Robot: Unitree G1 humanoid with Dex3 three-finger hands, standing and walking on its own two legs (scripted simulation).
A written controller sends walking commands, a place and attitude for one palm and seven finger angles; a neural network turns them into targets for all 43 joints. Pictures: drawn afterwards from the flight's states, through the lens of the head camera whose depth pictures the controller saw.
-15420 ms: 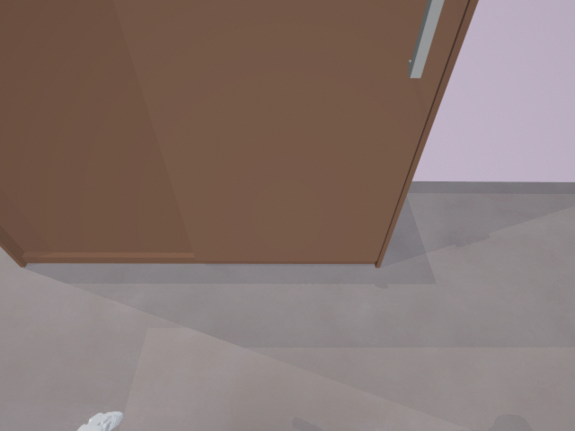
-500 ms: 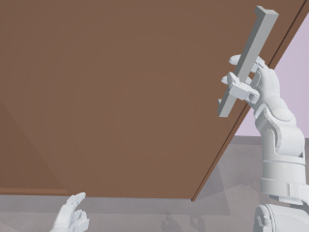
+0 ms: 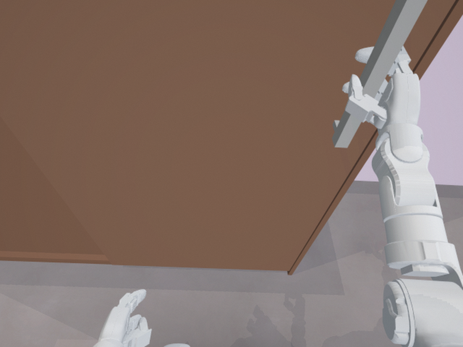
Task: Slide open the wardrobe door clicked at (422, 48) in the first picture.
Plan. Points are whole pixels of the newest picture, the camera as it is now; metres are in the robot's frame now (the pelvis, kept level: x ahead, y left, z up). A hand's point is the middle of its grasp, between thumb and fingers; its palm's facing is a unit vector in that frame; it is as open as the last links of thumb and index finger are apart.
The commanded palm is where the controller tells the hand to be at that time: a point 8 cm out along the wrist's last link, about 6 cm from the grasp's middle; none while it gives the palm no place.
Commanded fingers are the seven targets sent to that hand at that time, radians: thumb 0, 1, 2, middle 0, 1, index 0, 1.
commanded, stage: step sideways, sliding the door along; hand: right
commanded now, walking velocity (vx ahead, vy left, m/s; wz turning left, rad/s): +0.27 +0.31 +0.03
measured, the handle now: (367, 72) +0.48 -0.18 +0.24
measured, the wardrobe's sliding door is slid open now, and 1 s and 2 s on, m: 0.00 0.17 0.44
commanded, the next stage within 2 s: none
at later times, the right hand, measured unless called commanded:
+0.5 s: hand (325, 96) +0.44 -0.11 +0.22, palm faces +0.29 +0.95 -0.09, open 6.7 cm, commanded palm +0.41 -0.09 +0.22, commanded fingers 0.00 -0.90 -0.90 0.45 1.40 0.45 1.40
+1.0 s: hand (240, 92) +0.45 +0.02 +0.21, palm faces +0.31 +0.95 -0.07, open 7.2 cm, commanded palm +0.41 +0.03 +0.21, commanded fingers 0.00 -0.90 -0.90 0.45 1.40 0.45 1.40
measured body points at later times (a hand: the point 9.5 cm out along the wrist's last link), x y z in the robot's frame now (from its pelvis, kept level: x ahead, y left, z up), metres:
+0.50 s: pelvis +0.04 +0.10 -0.01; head +0.12 +0.07 +0.43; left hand +0.25 +0.30 -0.12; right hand +0.42 -0.16 +0.22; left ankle +0.06 +0.23 -0.65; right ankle +0.02 -0.04 -0.73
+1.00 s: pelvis +0.10 +0.21 -0.01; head +0.21 +0.19 +0.42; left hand +0.35 +0.41 -0.11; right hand +0.42 -0.03 +0.22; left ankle +0.18 +0.33 -0.71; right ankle +0.08 +0.11 -0.74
